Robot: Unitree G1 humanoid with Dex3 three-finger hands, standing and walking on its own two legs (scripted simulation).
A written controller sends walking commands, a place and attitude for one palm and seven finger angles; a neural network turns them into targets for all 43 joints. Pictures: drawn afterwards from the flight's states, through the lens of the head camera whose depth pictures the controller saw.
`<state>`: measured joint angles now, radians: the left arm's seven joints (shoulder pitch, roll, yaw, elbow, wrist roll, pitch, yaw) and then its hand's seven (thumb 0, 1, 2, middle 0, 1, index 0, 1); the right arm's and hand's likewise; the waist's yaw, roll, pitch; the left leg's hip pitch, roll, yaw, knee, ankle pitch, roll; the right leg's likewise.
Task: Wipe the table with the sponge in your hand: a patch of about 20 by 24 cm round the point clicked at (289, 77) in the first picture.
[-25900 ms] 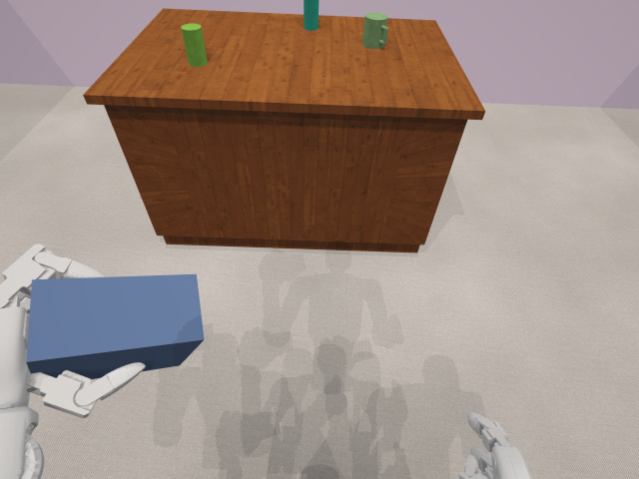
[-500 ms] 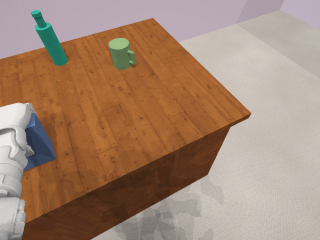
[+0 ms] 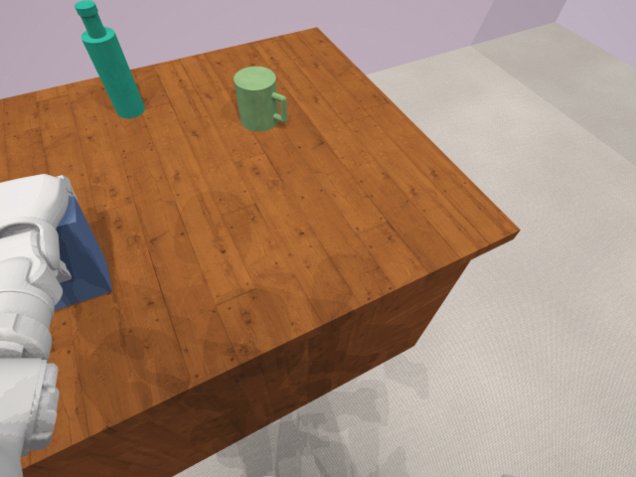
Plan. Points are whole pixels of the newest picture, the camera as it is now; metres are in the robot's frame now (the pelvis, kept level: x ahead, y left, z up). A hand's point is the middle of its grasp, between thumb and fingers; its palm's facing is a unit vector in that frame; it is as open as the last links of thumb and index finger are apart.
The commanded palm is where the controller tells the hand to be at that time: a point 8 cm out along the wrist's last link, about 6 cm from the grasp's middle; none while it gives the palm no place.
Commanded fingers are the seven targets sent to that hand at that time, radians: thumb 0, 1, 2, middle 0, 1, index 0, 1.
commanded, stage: slide across to the middle lane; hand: left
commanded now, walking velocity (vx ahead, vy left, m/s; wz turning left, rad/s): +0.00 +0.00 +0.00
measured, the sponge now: (57, 269) +0.38 +0.38 +0.00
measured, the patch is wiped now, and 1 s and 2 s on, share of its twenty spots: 0.25 0.35 0.55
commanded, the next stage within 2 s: wipe back along the middle lane in 0.56 s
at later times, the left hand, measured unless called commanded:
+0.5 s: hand (101, 214) +0.43 +0.31 +0.05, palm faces -0.09 +0.00 -1.00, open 10.7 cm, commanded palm +0.41 +0.29 +0.11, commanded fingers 0.00 0.10 1.30 -1.20 -1.60 -1.20 -1.60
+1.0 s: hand (119, 233) +0.41 +0.27 +0.05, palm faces -0.07 -0.01 -1.00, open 10.8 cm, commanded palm +0.38 +0.25 +0.09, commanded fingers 0.00 0.10 1.30 -1.20 -1.60 -1.20 -1.60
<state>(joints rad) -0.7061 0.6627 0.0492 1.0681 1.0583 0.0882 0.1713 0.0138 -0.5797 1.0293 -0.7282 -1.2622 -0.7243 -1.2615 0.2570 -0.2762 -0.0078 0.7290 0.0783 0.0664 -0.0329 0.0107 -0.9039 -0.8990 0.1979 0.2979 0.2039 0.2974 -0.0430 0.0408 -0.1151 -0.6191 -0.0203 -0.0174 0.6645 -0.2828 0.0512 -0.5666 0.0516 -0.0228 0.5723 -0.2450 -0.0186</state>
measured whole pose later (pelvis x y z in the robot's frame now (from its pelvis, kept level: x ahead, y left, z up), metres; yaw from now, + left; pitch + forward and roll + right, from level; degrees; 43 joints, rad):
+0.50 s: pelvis +0.03 +0.01 +0.01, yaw +1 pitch +12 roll -2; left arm -0.68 0.46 -0.11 0.94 1.00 0.23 0.22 -0.01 -0.55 1.03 -0.68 -1.32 -0.68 -1.31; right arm 0.20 -0.24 -0.02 0.77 0.06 0.08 -0.01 0.01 -0.90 -0.90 0.20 0.30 0.20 0.30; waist 0.00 0.06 -0.13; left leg -0.50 -0.04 -0.02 0.58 -0.29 0.06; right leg -0.45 0.03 -0.02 0.51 -0.26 -0.01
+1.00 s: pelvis +0.03 -0.02 +0.01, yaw +1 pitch +9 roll -1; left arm -0.52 0.41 -0.11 0.79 0.98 0.34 0.23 0.00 -0.53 1.03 -0.65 -1.35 -0.65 -1.34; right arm 0.17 -0.29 -0.02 0.73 0.08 0.15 -0.02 0.01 -0.91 -0.90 0.19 0.30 0.20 0.30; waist 0.00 0.06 -0.12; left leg -0.41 -0.02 -0.02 0.53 -0.28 0.03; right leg -0.37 0.05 -0.02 0.47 -0.25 -0.04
